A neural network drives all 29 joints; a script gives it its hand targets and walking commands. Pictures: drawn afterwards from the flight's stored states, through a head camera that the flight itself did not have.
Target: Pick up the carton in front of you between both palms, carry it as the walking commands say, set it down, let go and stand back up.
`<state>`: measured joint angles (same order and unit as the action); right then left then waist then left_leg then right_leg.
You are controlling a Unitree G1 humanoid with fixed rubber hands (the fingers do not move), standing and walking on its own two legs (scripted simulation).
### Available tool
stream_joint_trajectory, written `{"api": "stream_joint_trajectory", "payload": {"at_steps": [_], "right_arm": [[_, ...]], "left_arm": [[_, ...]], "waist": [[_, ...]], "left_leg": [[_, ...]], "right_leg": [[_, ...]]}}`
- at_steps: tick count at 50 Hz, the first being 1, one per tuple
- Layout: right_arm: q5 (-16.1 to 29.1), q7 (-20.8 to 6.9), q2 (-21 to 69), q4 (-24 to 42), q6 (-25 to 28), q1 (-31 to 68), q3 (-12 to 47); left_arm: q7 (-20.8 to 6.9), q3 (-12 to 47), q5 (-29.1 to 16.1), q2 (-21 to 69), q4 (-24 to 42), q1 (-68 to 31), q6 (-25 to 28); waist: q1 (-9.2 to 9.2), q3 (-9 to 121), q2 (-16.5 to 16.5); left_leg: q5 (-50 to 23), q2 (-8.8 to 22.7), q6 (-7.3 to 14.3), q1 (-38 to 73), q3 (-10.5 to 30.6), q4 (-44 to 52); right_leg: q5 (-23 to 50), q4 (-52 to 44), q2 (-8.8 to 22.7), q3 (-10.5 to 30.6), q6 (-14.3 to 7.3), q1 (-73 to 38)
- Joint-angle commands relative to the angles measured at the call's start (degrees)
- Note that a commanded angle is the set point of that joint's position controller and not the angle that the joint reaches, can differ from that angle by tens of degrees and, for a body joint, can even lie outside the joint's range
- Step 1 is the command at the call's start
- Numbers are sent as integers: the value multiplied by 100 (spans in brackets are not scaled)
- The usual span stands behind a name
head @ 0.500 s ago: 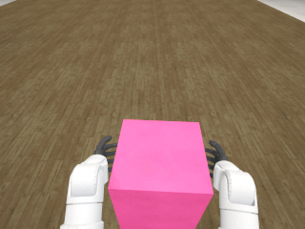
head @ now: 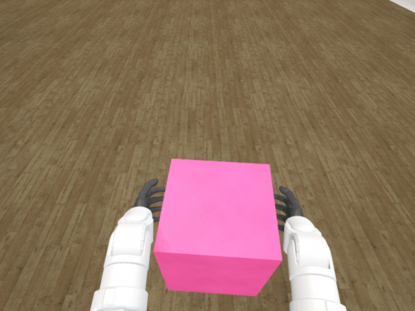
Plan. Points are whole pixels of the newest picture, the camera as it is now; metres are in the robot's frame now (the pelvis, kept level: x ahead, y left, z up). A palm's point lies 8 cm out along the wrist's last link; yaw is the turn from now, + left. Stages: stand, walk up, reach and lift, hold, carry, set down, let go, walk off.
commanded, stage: carry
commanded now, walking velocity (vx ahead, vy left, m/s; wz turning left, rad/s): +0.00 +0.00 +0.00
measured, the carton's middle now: (215, 230) +0.31 +0.00 -0.04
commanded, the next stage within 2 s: hold in 0.22 s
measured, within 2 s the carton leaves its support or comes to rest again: neither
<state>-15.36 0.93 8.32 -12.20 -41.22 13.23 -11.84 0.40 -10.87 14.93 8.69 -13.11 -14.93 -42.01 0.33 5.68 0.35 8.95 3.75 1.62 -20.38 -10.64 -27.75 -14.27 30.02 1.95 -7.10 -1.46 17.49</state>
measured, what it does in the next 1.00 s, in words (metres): stands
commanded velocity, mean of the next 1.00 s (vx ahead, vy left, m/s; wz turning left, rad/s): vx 0.00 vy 0.00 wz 0.00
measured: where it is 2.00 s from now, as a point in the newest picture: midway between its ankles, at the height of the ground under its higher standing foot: outside the picture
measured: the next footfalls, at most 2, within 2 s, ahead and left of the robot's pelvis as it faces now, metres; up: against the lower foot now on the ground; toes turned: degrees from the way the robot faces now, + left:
none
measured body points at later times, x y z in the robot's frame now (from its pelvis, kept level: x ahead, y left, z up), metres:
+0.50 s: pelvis +0.00 +0.01 +0.01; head -0.04 +0.01 +0.45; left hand +0.30 +0.13 +0.04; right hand +0.28 -0.17 +0.03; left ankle +0.06 +0.11 -0.73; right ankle +0.02 -0.10 -0.73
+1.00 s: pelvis +0.00 +0.01 +0.01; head -0.05 +0.01 +0.45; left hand +0.32 +0.12 +0.05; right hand +0.28 -0.18 +0.04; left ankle +0.06 +0.10 -0.73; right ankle +0.02 -0.10 -0.73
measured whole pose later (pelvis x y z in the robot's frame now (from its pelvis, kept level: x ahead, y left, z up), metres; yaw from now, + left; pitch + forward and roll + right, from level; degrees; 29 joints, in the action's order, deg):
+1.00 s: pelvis +0.00 +0.01 +0.01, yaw -6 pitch -10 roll +0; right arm -17.6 -0.1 9.2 -17.9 -40.3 16.8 -15.3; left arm -0.3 -14.3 17.5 9.5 -17.8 -18.1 -41.7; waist -0.4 -3.2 -0.1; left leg 9.6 -0.1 1.7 -4.6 -4.6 -23.8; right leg -12.5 25.5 -0.4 -0.6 -1.1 3.4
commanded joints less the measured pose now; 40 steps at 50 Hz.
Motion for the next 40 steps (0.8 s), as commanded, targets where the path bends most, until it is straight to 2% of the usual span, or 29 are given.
{"api": "stream_joint_trajectory", "payload": {"at_steps": [1,5,7,9,10,11,12,14,15,16,17,18,19,20,21,22,23,25,26,27,30,31,32,33,34,36,37,38,40], "right_arm": [[1315,-1205,4999,201,317,2523,2876],[1397,-1206,5018,491,318,2715,3120],[1551,-1234,5125,622,213,2481,3375],[1486,-1239,5148,444,103,2226,3233],[1535,-1247,5090,512,110,2571,3260],[1572,-1250,5110,550,162,2457,3250],[1570,-1256,5184,847,216,2350,3368],[1460,-1256,5127,732,332,2337,3332],[1345,-1201,5047,960,322,2297,3283],[1363,-1225,5128,893,262,2424,3292],[1263,-1205,5042,363,260,2226,2981],[1346,-1237,5043,387,306,2092,3034],[1367,-1318,5285,456,342,2618,3163],[1348,-1337,5076,301,304,2289,3043],[1377,-1340,5144,113,250,2194,3078],[1234,-1384,5166,67,271,2475,2798],[1279,-1401,5142,109,285,2491,2867],[1347,-1414,5234,126,315,2735,2988],[1454,-1448,5308,116,314,2904,2993],[1510,-1462,5368,374,333,2973,3284],[1329,-1413,5252,99,310,2952,2883],[1339,-1445,5271,-20,294,2751,2788],[1267,-1484,5295,-223,344,3041,2615],[1181,-1459,5305,-368,311,3014,2689],[1193,-1485,5538,-267,351,2991,2657],[1315,-1575,5603,-398,347,3391,2760],[1191,-1560,5627,-421,379,3076,2528],[1390,-1548,5448,-244,382,3088,2733],[1178,-1537,5356,-694,355,3233,2413]], "left_arm": [[-1179,2900,-1322,4939,412,-2550,435],[-1158,2862,-1236,4972,223,-2197,301],[-1186,3279,-1591,5201,574,-2247,281],[-1208,3464,-1627,5167,892,-2565,219],[-1196,3184,-1518,5053,572,-2378,183],[-1178,3175,-1432,4893,695,-2195,165],[-1262,3184,-1522,5431,516,-2104,179],[-1202,3422,-1569,5134,1063,-2358,273],[-1275,3460,-1523,5147,1110,-2266,243],[-1263,3228,-1548,5064,666,-2088,260],[-1221,3319,-1518,5068,582,-2418,279],[-1222,3241,-1450,4954,564,-2261,256],[-1225,3120,-1414,4993,542,-2433,300],[-1225,3163,-1399,4981,603,-2326,307],[-1225,2869,-1326,5081,313,-2017,242],[-1218,2821,-1210,4866,393,-2360,294],[-1244,2787,-1210,5073,416,-2272,312],[-1294,2803,-1318,5220,205,-2503,284],[-1303,2788,-1328,5225,91,-2426,299],[-1348,2744,-1301,5361,6,-2449,314],[-1424,2672,-1268,5261,-124,-2575,268],[-1443,2794,-1257,5318,-23,-2533,257],[-1452,2658,-1271,5141,-177,-2978,253],[-1481,2650,-1269,5264,-89,-3051,328],[-1486,2826,-1376,5315,-35,-3047,306],[-1455,2455,-1194,5461,-420,-2876,308],[-1469,2801,-1221,5497,-213,-3253,299],[-1475,2663,-1240,5410,-318,-2994,266],[-1459,2495,-1138,5324,-619,-2984,278]], "waist": [[-69,1455,-47],[-51,1273,-67],[-35,1433,-232],[-14,1387,309],[-14,1405,-88],[-26,1329,128],[-177,870,-77],[-45,1173,-440],[-191,1126,-57],[-190,1170,-314],[-310,829,-36],[-224,460,335],[45,517,-147],[-108,645,-96],[21,419,342],[104,333,-226],[47,198,229],[-93,357,-118],[153,353,-141],[45,262,-124],[-31,292,-285],[-55,225,251],[-120,354,-86],[-101,126,39],[-47,451,-238],[276,434,-189],[-212,94,-111],[-77,300,302],[-124,106,-72]], "left_leg": [[41,508,-62,963,681,329],[-363,605,9,882,835,461],[-361,574,-28,895,799,381],[-131,544,29,896,866,314],[-36,589,28,886,882,478],[125,563,-31,861,793,390],[-876,-896,3,1993,1403,262],[-1443,-701,59,2790,1576,329],[-1334,-768,-42,2101,1497,444],[-1107,-692,44,2482,1524,529],[-951,-684,-14,2434,1587,521],[-538,-738,-49,2304,1484,590],[-503,-637,66,2283,1639,640],[-751,-746,-36,2697,1469,478],[-575,-729,15,2265,1577,622],[-526,-576,95,2658,1631,707],[-286,-704,26,2259,1568,644],[-230,-715,8,2269,1548,598],[1,-581,94,2463,1632,736],[-38,-780,31,2170,1485,631],[287,-710,49,2565,1536,582],[397,-672,13,2282,1510,689],[808,-600,17,2455,1662,820],[740,-627,-35,2118,1584,818],[514,-592,34,2092,1625,818],[697,-574,95,2270,1655,651],[655,-579,66,2341,1682,762],[298,-627,5,2253,1579,773],[572,-663,-39,2482,1557,793]], "right_leg": [[279,-600,623,654,-185,-105],[407,-502,610,618,-100,4],[574,-473,720,768,-189,-167],[434,-573,715,724,-158,-168],[143,-513,685,706,-173,-149],[91,-599,592,647,-97,-107],[908,-887,-518,1331,-267,-592],[1166,-1042,-462,1373,-247,-450],[1509,-919,-570,1325,-173,-1316],[1146,-978,-598,1251,-90,-928],[1118,-1011,-514,1304,-79,-786],[852,-1040,-505,1415,-144,-884],[402,-1043,-568,1269,-198,-576],[541,-1210,-442,1416,-163,-581],[653,-1141,-402,1460,-198,-836],[496,-1092,-582,1205,-88,-497],[340,-1135,-487,1387,-181,-774],[325,-1203,-421,1427,-164,-926],[167,-1053,-513,1311,-91,-593],[126,-1207,-477,1317,-125,-829],[-382,-1275,-412,1378,-156,-439],[-253,-1131,-434,1363,-202,-656],[-392,-1176,-515,1316,-106,-448],[-225,-1151,-506,1281,-126,-652],[-368,-1154,-498,1338,-93,-804],[-699,-1042,-465,1349,-92,-521],[-438,-1056,-488,1331,-196,-262],[38,-1102,-443,1414,-213,-684],[-385,-1171,-423,1347,-166,-338]]}}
